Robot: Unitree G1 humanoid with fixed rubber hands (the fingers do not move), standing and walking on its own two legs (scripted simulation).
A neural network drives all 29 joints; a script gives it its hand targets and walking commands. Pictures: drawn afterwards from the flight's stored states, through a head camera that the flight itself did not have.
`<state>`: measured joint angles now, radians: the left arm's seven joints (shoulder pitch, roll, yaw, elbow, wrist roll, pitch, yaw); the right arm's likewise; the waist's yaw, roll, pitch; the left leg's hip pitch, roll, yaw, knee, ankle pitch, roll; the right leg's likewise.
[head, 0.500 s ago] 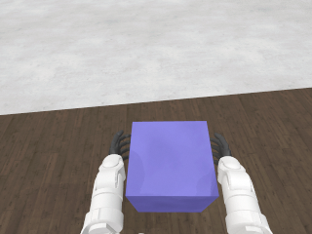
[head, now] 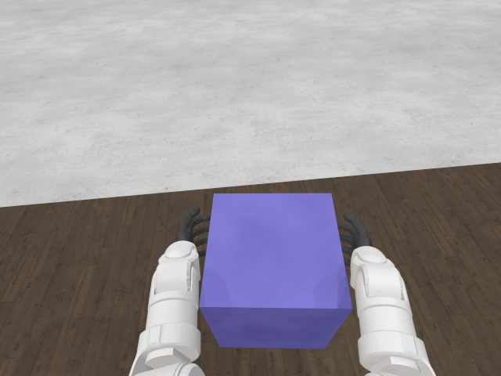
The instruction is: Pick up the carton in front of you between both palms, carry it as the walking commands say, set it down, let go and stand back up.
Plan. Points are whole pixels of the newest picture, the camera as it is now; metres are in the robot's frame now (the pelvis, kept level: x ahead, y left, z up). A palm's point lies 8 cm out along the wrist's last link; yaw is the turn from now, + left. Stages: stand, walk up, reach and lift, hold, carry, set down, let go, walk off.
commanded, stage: reach and lift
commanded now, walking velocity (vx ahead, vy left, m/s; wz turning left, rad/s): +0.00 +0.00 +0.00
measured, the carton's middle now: (271, 275) +0.31 +0.00 -0.05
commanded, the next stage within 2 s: hold in 0.70 s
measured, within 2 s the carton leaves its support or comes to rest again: neither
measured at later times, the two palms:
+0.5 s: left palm (186, 241) +0.32 +0.15 +0.04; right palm (361, 247) +0.31 -0.15 +0.04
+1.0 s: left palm (180, 244) +0.30 +0.15 +0.06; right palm (364, 249) +0.30 -0.15 +0.05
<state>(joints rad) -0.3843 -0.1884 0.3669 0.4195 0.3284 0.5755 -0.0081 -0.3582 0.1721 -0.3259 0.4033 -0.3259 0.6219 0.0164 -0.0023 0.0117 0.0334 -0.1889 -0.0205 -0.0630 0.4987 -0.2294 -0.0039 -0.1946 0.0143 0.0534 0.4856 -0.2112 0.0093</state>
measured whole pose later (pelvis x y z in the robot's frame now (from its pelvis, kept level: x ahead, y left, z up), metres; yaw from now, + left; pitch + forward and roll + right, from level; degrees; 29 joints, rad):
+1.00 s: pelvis +0.01 +0.00 +0.01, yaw +0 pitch -8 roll +0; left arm -0.28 -0.16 0.24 0.25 0.29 0.74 -0.01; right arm -0.26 0.15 -0.20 0.23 -0.28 0.78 0.00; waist 0.00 0.01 0.03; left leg -0.03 -0.02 -0.07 0.36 -0.19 -0.01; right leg -0.04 0.01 0.05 0.35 -0.17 0.01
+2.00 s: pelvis +0.02 +0.00 +0.01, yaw +0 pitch -8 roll +0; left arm -0.27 -0.15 0.22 0.22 0.28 0.75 -0.01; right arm -0.24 0.15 -0.18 0.21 -0.27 0.79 0.00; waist 0.00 0.01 0.03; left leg -0.03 -0.02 -0.07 0.36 -0.19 -0.01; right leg -0.04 0.01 0.05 0.35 -0.18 0.01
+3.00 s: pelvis +0.35 +0.03 -0.01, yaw +1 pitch +4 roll +0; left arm -0.20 -0.14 0.13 -0.35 0.10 1.22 0.10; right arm -0.18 0.14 -0.12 -0.36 -0.10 1.25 -0.09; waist 0.03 -0.03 -0.11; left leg -0.49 0.05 0.23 0.48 -0.09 0.04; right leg 0.03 -0.09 -0.17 0.40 -0.47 0.05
